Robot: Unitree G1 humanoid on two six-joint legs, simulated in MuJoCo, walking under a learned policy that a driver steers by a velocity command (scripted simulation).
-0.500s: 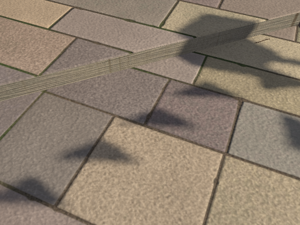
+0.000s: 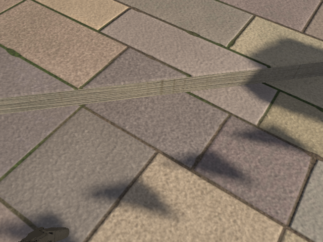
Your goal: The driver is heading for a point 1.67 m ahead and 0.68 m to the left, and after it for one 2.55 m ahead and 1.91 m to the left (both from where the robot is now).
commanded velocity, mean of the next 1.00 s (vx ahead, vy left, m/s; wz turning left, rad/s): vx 0.05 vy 0.00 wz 0.52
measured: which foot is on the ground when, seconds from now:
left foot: down 0.00-0.10, up 0.12-0.50, down 0.52-1.00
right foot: up 0.00-0.06, down 0.08-0.52, up 0.54-0.96, down 0.98-1.00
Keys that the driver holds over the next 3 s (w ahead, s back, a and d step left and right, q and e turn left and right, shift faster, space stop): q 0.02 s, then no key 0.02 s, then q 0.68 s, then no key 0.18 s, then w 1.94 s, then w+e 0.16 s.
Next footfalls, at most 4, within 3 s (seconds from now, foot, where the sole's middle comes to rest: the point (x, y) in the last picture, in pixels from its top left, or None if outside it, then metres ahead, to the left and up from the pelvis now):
0.08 right None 0.22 -0.12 -0.78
0.52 left None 0.09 0.13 -0.78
0.98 right None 0.18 -0.08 -0.78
1.36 left None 0.20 0.25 -0.78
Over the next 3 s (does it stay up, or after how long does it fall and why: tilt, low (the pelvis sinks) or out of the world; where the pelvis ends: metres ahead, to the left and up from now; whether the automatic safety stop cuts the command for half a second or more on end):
stays up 0.92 0.53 -0.01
